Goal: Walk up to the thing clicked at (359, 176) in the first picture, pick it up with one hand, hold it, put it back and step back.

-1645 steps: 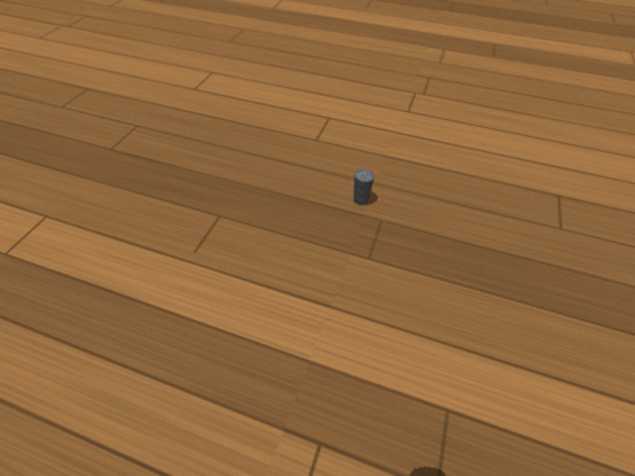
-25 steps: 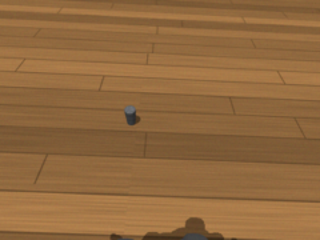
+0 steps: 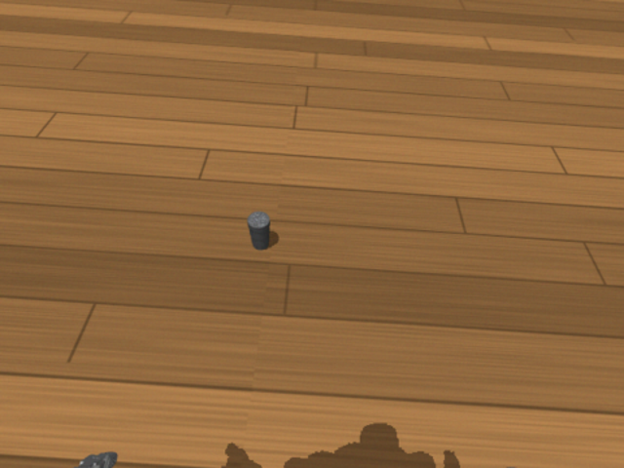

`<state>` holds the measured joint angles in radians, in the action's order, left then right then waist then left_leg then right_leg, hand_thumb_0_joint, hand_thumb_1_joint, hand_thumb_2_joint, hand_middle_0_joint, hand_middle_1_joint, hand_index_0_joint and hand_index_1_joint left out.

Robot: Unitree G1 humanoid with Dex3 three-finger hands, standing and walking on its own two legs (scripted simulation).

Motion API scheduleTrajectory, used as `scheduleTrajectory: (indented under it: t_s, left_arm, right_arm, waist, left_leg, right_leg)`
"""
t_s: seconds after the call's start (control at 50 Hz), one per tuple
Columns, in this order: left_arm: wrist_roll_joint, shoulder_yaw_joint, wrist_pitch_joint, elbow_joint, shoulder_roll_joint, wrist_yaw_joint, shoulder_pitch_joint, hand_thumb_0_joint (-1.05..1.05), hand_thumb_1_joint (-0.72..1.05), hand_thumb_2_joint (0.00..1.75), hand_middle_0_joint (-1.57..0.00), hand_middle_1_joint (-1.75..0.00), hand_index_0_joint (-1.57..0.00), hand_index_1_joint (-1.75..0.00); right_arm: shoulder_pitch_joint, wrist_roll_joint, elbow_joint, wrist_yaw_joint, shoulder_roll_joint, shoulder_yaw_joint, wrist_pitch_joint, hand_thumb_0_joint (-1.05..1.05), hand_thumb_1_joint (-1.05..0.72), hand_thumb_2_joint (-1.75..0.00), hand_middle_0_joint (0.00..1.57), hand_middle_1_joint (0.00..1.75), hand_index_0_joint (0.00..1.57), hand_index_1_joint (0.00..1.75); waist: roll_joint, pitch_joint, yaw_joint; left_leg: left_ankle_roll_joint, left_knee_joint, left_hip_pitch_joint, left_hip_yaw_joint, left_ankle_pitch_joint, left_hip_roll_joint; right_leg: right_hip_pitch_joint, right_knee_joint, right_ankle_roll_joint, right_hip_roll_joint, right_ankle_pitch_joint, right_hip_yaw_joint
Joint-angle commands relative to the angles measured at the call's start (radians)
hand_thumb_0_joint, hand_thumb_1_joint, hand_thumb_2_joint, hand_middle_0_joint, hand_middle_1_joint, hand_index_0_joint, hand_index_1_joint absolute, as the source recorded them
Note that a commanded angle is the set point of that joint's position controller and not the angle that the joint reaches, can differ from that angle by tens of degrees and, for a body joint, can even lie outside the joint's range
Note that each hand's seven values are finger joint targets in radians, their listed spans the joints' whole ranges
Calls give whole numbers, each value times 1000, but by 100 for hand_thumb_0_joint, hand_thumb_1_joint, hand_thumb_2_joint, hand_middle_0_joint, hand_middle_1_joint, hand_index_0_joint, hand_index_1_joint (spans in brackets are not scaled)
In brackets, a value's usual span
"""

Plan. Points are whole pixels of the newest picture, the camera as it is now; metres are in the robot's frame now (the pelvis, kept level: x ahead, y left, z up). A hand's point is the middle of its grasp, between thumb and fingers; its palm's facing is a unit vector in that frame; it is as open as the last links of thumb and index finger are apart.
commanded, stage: step back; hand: left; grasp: from the side
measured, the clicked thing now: (259, 232) +1.00 +0.21 -0.70
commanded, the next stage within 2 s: stand in 0.24 s
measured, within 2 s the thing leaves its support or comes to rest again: neither
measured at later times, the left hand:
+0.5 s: hand out of the picture +0.08 +0.24 -0.15, palm faces -0.01 -0.94 -0.33, open 7.4 cm
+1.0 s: hand out of the picture +0.04 +0.23 -0.14, palm faces -0.03 -0.94 -0.34, open 7.4 cm
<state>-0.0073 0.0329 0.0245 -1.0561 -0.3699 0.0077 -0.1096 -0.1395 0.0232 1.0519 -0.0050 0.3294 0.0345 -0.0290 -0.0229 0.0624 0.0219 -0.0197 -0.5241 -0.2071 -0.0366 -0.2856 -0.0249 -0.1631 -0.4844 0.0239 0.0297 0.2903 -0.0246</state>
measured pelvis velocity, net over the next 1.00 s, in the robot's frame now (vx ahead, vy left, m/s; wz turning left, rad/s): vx -0.02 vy -0.02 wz -0.01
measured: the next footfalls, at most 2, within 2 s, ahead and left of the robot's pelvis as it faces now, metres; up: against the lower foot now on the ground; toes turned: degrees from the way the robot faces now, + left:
none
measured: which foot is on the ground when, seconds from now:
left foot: down 0.00-1.00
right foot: down 0.00-1.00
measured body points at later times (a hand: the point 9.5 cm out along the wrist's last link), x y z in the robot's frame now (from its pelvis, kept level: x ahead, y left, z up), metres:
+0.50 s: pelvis -0.01 -0.01 +0.01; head +0.01 -0.01 +0.46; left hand +0.09 +0.29 -0.12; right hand +0.10 -0.31 -0.12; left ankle +0.00 +0.11 -0.74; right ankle -0.02 -0.14 -0.74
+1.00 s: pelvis -0.02 -0.02 +0.01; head -0.02 -0.03 +0.46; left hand +0.04 +0.28 -0.12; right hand +0.03 -0.32 -0.13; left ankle +0.00 +0.11 -0.74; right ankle -0.02 -0.14 -0.74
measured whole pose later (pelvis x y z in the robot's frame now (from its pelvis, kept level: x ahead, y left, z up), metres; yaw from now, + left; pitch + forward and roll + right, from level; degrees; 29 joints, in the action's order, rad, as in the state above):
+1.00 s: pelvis -0.02 -0.02 +0.01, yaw -1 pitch -3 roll +0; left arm -0.01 0.00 0.01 -1.14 -0.35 0.02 -0.12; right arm -0.13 0.02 1.15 -0.01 0.35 0.00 -0.01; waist 0.01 0.06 0.00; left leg 0.01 -0.32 -0.13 -0.04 -0.15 0.00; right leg -0.11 -0.33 0.00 0.01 0.17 -0.02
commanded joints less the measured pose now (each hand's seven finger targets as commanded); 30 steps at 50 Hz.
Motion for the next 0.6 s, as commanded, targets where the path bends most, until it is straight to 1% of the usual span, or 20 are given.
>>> scheduleTrajectory:
  t_s: [0.0,0.08,0.1,0.14,0.16,0.2,0.22,0.24,0.28,0.3,0.34,0.36,0.38,0.4,0.42,0.44,0.46,0.48,0.56,0.58]
  left_arm:
    - [-1,44,21,66,-202,-25,51,0,90,90,-20,-30,-20,-30]
    - [-4,43,13,59,-200,-26,70,0,90,90,-20,-30,-20,-30]
    - [-3,41,11,54,-200,-26,78,0,90,90,-20,-30,-20,-30]
    - [-6,39,12,49,-204,-25,76,0,90,90,-20,-30,-20,-30]
    - [-6,43,12,48,-212,-25,76,0,90,90,-20,-30,-20,-30]
    - [-9,44,12,44,-214,-25,84,0,90,90,-20,-30,-20,-30]
    - [4,23,9,30,-176,-23,100,0,90,90,-20,-30,-20,-30]
    - [7,22,7,35,-171,-24,100,0,90,90,-20,-30,-20,-30]
    - [7,18,10,26,-175,-26,92,0,90,90,-20,-30,-20,-30]
    - [5,19,9,23,-183,-26,99,0,90,90,-20,-30,-20,-30]
    - [3,19,10,15,-184,-25,96,0,90,90,-20,-30,-20,-30]
    - [2,18,11,9,-185,-23,95,0,90,90,-20,-30,-20,-30]
    - [2,17,12,5,-187,-23,104,0,90,90,-20,-30,-20,-30]
    - [1,17,13,3,-191,-23,103,0,90,90,-20,-30,-20,-30]
    - [0,17,14,1,-192,-21,102,0,90,90,-20,-30,-20,-30]
    - [-1,17,13,-1,-188,-21,106,0,90,90,-20,-30,-20,-30]
    - [1,15,12,-9,-187,-20,96,0,90,90,-20,-30,-20,-30]
    - [-2,15,14,-11,-191,-20,99,0,90,90,-20,-30,-20,-30]
    - [-2,13,14,-18,-191,-16,97,0,90,90,-20,-30,-20,-30]
    - [-3,11,14,-19,-187,-16,88,0,90,90,-20,-30,-20,-30]
  right_arm:
    - [32,-11,-53,22,228,56,-17,0,-90,-90,20,30,20,30]
    - [72,-10,-54,25,221,55,-11,0,-90,-90,20,30,20,30]
    - [80,-11,-54,24,218,53,-10,0,-90,-90,20,30,20,30]
    - [110,-7,-57,22,216,51,-7,0,-90,-90,20,30,20,30]
    - [111,-7,-57,21,211,49,-7,0,-90,-90,20,30,20,30]
    - [119,-4,-52,18,209,50,-6,0,-90,-90,20,30,20,30]
    - [117,-14,-47,17,212,33,-8,0,-90,-90,20,30,20,30]
    - [117,-16,-42,17,220,36,-10,0,-90,-90,20,30,20,30]
    - [130,-17,-33,17,222,34,-9,0,-90,-90,20,30,20,30]
    - [122,-17,-31,17,222,31,-8,0,-90,-90,20,30,20,30]
    - [141,-18,-27,16,219,28,-7,0,-90,-90,20,30,20,30]
    - [143,-19,-26,15,216,25,-8,0,-90,-90,20,30,20,30]
    - [138,-20,-20,14,216,21,-8,0,-90,-90,20,30,20,30]
    - [149,-20,-17,13,213,22,-5,0,-90,-90,20,30,20,30]
    - [143,-20,-14,14,217,20,-7,0,-90,-90,20,30,20,30]
    - [142,-19,-11,13,217,19,-8,0,-90,-90,20,30,20,30]
    - [153,-20,-5,13,215,18,-6,0,-90,-90,20,30,20,30]
    - [145,-19,-3,12,213,15,-6,0,-90,-90,20,30,20,30]
    - [135,-16,12,10,213,11,-4,0,-90,-90,20,30,20,30]
    - [135,-16,16,8,219,12,-5,0,-90,-90,20,30,20,30]
  waist:
    - [68,-179,-9]
    - [50,-148,-5]
    - [41,-134,-4]
    - [21,-117,1]
    - [6,-117,1]
    - [-5,-109,-2]
    - [16,-84,-19]
    - [22,-96,-17]
    - [22,-129,-14]
    - [19,-131,-22]
    - [28,-134,-15]
    - [20,-137,-17]
    - [26,-132,-21]
    - [17,-119,-19]
    - [21,-137,-21]
    - [34,-140,-21]
    - [36,-115,-16]
    - [31,-112,-21]
    - [31,-88,-22]
    - [33,-86,-19]
  left_leg:
    - [-33,40,88,-80,565,131]
    - [-33,59,53,-83,486,132]
    - [-31,73,29,-91,445,128]
    - [-30,69,18,-77,382,115]
    - [-28,66,15,-70,366,112]
    - [-25,73,13,-65,317,106]
    - [-17,133,70,-104,437,132]
    - [-14,139,104,-105,470,142]
    - [-10,131,135,-94,514,141]
    - [-8,149,136,-91,516,143]
    - [-5,170,135,-90,466,142]
    - [-3,180,157,-87,455,144]
    - [-1,193,139,-88,437,145]
    - [1,200,134,-85,396,139]
    - [1,207,159,-82,404,145]
    - [4,212,146,-81,406,145]
    - [6,223,135,-83,354,140]
    - [6,231,127,-83,324,140]
    - [10,258,99,-83,233,136]
    - [10,259,105,-83,216,135]
  right_leg:
    - [80,-3,-67,76,-351,34]
    - [80,-1,-67,79,-313,35]
    - [91,11,-64,81,-292,45]
    - [88,36,-64,91,-290,57]
    - [97,41,-68,96,-298,63]
    - [94,60,-71,105,-279,74]
    - [49,82,-58,105,-366,93]
    - [57,96,-49,94,-356,79]
    - [103,115,-44,101,-416,76]
    - [111,121,-41,96,-409,74]
    - [131,144,-37,100,-379,76]
    - [121,153,-37,100,-370,78]
    - [137,162,-35,101,-355,79]
    - [124,179,-36,103,-340,82]
    - [127,178,-36,103,-337,84]
    - [138,178,-37,103,-334,82]
    - [121,196,-37,103,-296,86]
    - [122,203,-35,104,-274,89]
    - [102,226,-37,103,-188,97]
    - [92,232,-37,102,-176,98]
